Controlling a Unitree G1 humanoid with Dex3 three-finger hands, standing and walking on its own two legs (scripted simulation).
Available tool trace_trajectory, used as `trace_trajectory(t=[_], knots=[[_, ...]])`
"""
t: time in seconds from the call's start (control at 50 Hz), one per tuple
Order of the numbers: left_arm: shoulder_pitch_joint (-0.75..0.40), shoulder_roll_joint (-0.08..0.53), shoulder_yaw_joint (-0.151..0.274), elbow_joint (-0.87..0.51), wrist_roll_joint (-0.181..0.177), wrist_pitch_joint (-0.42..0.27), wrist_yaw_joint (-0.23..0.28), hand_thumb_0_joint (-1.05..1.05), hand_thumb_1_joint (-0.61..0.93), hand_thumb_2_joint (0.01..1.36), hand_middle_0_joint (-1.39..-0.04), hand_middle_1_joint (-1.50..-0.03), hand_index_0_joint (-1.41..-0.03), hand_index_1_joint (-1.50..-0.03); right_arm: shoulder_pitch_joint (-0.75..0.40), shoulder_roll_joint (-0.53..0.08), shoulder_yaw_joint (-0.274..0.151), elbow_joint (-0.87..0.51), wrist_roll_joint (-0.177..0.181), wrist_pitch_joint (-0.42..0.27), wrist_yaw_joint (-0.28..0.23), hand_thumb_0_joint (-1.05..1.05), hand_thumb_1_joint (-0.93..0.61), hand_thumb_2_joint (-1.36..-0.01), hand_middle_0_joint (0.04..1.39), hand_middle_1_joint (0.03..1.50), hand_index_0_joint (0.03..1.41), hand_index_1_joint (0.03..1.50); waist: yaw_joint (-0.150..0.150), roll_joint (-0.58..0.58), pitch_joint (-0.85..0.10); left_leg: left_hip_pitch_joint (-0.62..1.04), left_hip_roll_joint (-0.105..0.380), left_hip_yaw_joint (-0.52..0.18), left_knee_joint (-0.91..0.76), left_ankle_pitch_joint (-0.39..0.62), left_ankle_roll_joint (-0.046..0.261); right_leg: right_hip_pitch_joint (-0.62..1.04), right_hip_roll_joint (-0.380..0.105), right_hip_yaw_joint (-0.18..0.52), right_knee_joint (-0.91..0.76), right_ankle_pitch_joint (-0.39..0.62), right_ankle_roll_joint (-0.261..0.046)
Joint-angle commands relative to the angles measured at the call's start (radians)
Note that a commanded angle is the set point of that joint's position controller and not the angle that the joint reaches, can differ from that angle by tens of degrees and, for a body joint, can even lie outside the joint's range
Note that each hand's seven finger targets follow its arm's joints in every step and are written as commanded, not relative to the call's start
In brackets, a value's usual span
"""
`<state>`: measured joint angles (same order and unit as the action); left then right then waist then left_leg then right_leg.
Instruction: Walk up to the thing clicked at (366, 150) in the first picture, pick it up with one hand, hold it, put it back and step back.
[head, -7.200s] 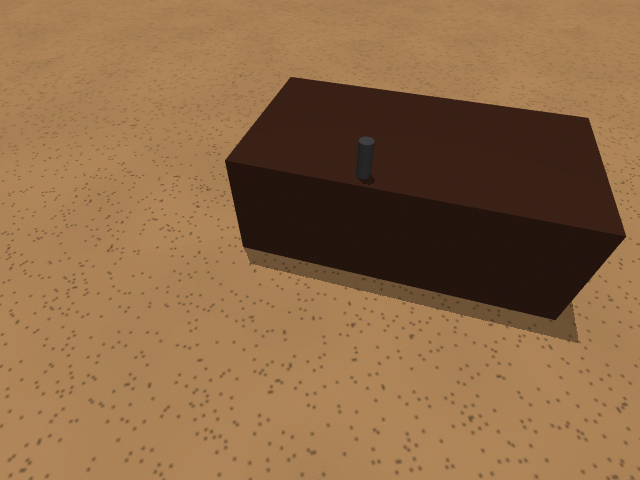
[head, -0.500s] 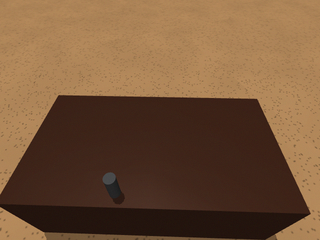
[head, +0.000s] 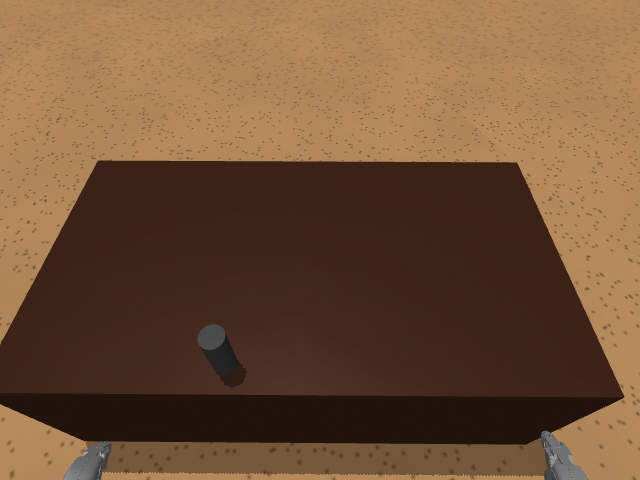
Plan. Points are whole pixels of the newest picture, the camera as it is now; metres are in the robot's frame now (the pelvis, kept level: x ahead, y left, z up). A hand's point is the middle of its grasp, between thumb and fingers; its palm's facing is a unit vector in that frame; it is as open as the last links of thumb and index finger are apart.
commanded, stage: go down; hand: left
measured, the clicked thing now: (218, 351) +0.39 +0.21 -0.25
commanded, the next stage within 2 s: none
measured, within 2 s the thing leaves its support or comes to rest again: neither
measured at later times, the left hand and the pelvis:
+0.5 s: hand out of the picture +0.16 +0.27 -0.11, palm faces +0.07 -0.95 -0.32, open 17.1 cm; pelvis +0.01 +0.01 -0.01, yaw +1 degrees
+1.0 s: hand out of the picture +0.15 +0.29 -0.10, palm faces +0.11 -0.95 -0.30, open 17.2 cm; pelvis +0.00 +0.01 -0.02, yaw +1 degrees
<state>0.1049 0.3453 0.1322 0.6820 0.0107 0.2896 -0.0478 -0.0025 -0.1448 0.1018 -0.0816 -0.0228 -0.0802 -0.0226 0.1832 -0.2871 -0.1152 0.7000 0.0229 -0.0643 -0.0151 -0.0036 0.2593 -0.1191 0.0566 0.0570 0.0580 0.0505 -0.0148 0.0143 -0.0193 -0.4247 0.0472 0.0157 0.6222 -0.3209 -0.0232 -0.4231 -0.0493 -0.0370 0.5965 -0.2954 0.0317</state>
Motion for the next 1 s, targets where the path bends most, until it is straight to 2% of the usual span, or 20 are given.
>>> trace_trajectory(t=[0.0,0.02,0.04,0.06,0.1,0.16,0.22,0.3,0.5,0.52,0.58,0.6,0.64,0.66,0.74,0.76,0.84,0.86,0.9,0.98], knots=[[-0.058,0.194,0.072,-0.187,0.008,-0.032,0.022,0.0,-0.46,0.033,-0.084,-0.037,-0.079,-0.04,-0.081,-0.166,-0.061,-0.153,-0.003,-0.081,-0.034,0.0,0.501,-0.05,0.051,0.05,0.051,0.05,0.009,0.02,-0.234,0.085,-0.041,0.005,-0.038,0.265,0.018,0.108,0.043,-0.018,-0.024,0.228,-0.034],[-0.059,0.19,0.069,-0.201,0.007,-0.032,0.022,0.0,-0.444,0.024,-0.085,-0.027,-0.078,-0.031,-0.064,-0.167,-0.066,-0.153,-0.005,-0.083,-0.036,0.0,0.497,-0.052,0.051,0.05,0.051,0.05,-0.001,0.03,-0.25,0.095,-0.036,0.003,-0.031,0.302,0.014,0.108,0.046,-0.02,-0.013,0.255,-0.036],[-0.042,0.214,0.091,-0.221,0.007,-0.029,0.024,0.0,-0.431,0.022,-0.082,-0.016,-0.075,-0.021,-0.064,-0.178,-0.074,-0.165,-0.006,-0.086,-0.039,0.0,0.496,-0.052,0.051,0.05,0.051,0.05,0.012,0.037,-0.271,0.101,-0.037,0.002,-0.026,0.325,0.012,0.122,0.044,-0.022,-0.006,0.273,-0.036],[-0.023,0.209,0.086,-0.21,0.005,-0.021,0.024,0.0,-0.454,0.019,-0.086,-0.028,-0.08,-0.031,-0.047,-0.183,-0.076,-0.16,-0.006,-0.085,-0.04,0.0,0.499,-0.051,0.051,0.05,0.051,0.05,0.0,0.029,-0.254,0.098,-0.033,-0.002,-0.028,0.336,0.009,0.122,0.049,-0.027,-0.007,0.276,-0.036],[0.003,0.2,0.082,-0.222,0.003,-0.004,0.015,0.0,-0.459,0.012,-0.09,-0.032,-0.087,-0.032,-0.029,-0.157,-0.06,-0.167,-0.004,-0.086,-0.038,0.0,0.513,-0.046,0.051,0.05,0.051,0.05,0.003,0.033,-0.233,0.079,-0.038,0.001,-0.018,0.332,0.011,0.115,0.045,-0.026,-0.004,0.28,-0.035],[0.01,0.213,0.092,-0.265,0.003,0.017,0.007,0.0,-0.452,0.002,-0.09,-0.02,-0.085,-0.021,-0.01,-0.15,-0.063,-0.169,-0.001,-0.082,-0.04,0.0,0.513,-0.046,0.051,0.05,0.051,0.05,0.004,0.042,-0.206,0.07,-0.043,0.002,-0.021,0.291,0.015,0.094,0.043,-0.027,-0.01,0.249,-0.033],[0.023,0.198,0.082,-0.276,0.004,0.036,-0.008,0.0,-0.465,0.001,-0.09,-0.022,-0.087,-0.022,0.0,-0.154,-0.069,-0.199,0.001,-0.084,-0.035,0.0,0.52,-0.044,0.051,0.05,0.051,0.05,-0.007,0.021,-0.199,0.065,-0.037,-0.003,-0.014,0.312,0.011,0.08,0.047,-0.031,0.003,0.257,-0.036],[0.022,0.223,0.106,-0.316,0.007,0.048,-0.015,0.0,-0.466,0.004,-0.087,-0.021,-0.085,-0.02,0.016,-0.146,-0.071,-0.226,0.002,-0.087,-0.031,0.0,0.539,-0.04,0.051,0.05,0.051,0.05,-0.002,0.028,-0.201,0.053,-0.044,0.0,0.001,0.283,0.016,0.071,0.039,-0.027,0.004,0.243,-0.031],[0.06,0.223,0.13,-0.396,-0.003,0.054,-0.029,0.0,-0.485,0.01,-0.083,-0.019,-0.079,-0.02,0.043,-0.132,-0.062,-0.312,0.002,-0.102,-0.036,0.0,0.544,-0.039,0.051,0.05,0.05,0.05,-0.006,0.031,-0.214,0.035,-0.037,-0.013,0.022,0.262,0.014,0.051,0.043,-0.033,0.036,0.212,-0.032],[0.059,0.237,0.142,-0.411,-0.003,0.055,-0.029,0.0,-0.497,0.006,-0.081,-0.013,-0.078,-0.014,0.041,-0.12,-0.052,-0.318,0.002,-0.102,-0.038,0.0,0.544,-0.04,0.051,0.05,0.051,0.05,0.009,0.028,-0.221,0.026,-0.042,-0.012,0.026,0.244,0.018,0.052,0.039,-0.029,0.03,0.198,-0.032],[0.082,0.238,0.149,-0.434,-0.007,0.06,-0.035,0.0,-0.512,0.019,-0.082,-0.023,-0.078,-0.026,0.046,-0.121,-0.057,-0.346,0.002,-0.104,-0.045,0.0,0.546,-0.04,0.051,0.05,0.05,0.05,0.006,0.042,-0.219,0.021,-0.043,-0.008,0.034,0.229,0.016,0.036,0.038,-0.027,0.037,0.184,-0.031],[0.082,0.24,0.152,-0.423,-0.01,0.062,-0.038,0.0,-0.498,0.022,-0.082,-0.029,-0.079,-0.03,0.072,-0.126,-0.062,-0.341,0.001,-0.102,-0.047,0.0,0.552,-0.038,0.051,0.05,0.05,0.05,-0.008,0.03,-0.207,0.016,-0.042,-0.008,0.038,0.229,0.018,0.033,0.04,-0.03,0.04,0.188,-0.028],[0.09,0.26,0.172,-0.467,-0.01,0.066,-0.041,0.0,-0.48,0.024,-0.076,-0.024,-0.074,-0.024,0.059,-0.11,-0.047,-0.385,0.004,-0.108,-0.05,0.0,0.557,-0.037,0.051,0.05,0.05,0.05,0.001,0.037,-0.221,0.008,-0.05,-0.002,0.048,0.215,0.021,0.037,0.033,-0.024,0.04,0.186,-0.026],[0.098,0.24,0.156,-0.449,-0.01,0.071,-0.048,0.0,-0.478,0.022,-0.072,-0.018,-0.07,-0.019,0.098,-0.101,-0.043,-0.35,0.002,-0.103,-0.051,0.0,0.549,-0.04,0.051,0.05,0.05,0.05,-0.002,0.031,-0.197,-0.002,-0.046,-0.007,0.044,0.197,0.02,0.018,0.038,-0.027,0.042,0.161,-0.028],[0.107,0.25,0.168,-0.475,-0.018,0.077,-0.063,0.0,-0.475,0.035,-0.074,-0.028,-0.07,-0.031,0.099,-0.111,-0.046,-0.402,0.005,-0.103,-0.052,0.0,0.55,-0.04,0.051,0.05,0.05,0.05,-0.002,0.036,-0.205,-0.009,-0.04,-0.015,0.052,0.219,0.015,0.011,0.042,-0.032,0.062,0.167,-0.032],[0.11,0.261,0.177,-0.497,-0.017,0.079,-0.065,0.0,-0.485,0.036,-0.074,-0.028,-0.07,-0.031,0.094,-0.108,-0.046,-0.421,0.006,-0.104,-0.054,0.0,0.551,-0.04,0.051,0.05,0.05,0.05,0.006,0.043,-0.212,-0.013,-0.042,-0.014,0.054,0.215,0.015,0.009,0.041,-0.031,0.063,0.165,-0.031],[0.122,0.26,0.182,-0.516,-0.023,0.086,-0.075,0.0,-0.486,0.042,-0.069,-0.028,-0.066,-0.031,0.118,-0.098,-0.036,-0.446,0.008,-0.109,-0.06,0.0,0.557,-0.039,0.051,0.05,0.05,0.05,-0.003,0.043,-0.174,-0.042,-0.05,-0.009,0.055,0.124,0.022,-0.018,0.038,-0.03,0.055,0.09,-0.029],[0.113,0.282,0.202,-0.55,-0.023,0.086,-0.074,0.0,-0.485,0.039,-0.068,-0.026,-0.065,-0.029,0.098,-0.103,-0.036,-0.48,0.01,-0.112,-0.064,0.0,0.558,-0.039,0.051,0.05,0.05,0.05,0.003,0.041,-0.194,-0.04,-0.049,-0.012,0.055,0.122,0.022,-0.013,0.04,-0.031,0.06,0.086,-0.03],[0.136,0.253,0.182,-0.537,-0.027,0.089,-0.084,0.0,-0.509,0.043,-0.068,-0.029,-0.064,-0.033,0.135,-0.088,-0.028,-0.463,0.01,-0.108,-0.062,0.0,0.556,-0.04,0.051,0.05,0.05,0.05,0.001,0.05,-0.163,-0.057,-0.045,-0.014,0.049,0.092,0.018,-0.041,0.045,-0.035,0.065,0.052,-0.032],[0.151,0.277,0.211,-0.573,-0.033,0.089,-0.089,0.0,-0.502,0.054,-0.068,-0.038,-0.064,-0.043,0.16,-0.095,-0.033,-0.518,0.012,-0.112,-0.066,0.0,0.549,-0.042,0.051,0.05,0.05,0.05,0.0,0.065,-0.22,-0.037,-0.038,-0.024,0.071,0.171,0.011,-0.032,0.046,-0.036,0.096,0.107,-0.036]])
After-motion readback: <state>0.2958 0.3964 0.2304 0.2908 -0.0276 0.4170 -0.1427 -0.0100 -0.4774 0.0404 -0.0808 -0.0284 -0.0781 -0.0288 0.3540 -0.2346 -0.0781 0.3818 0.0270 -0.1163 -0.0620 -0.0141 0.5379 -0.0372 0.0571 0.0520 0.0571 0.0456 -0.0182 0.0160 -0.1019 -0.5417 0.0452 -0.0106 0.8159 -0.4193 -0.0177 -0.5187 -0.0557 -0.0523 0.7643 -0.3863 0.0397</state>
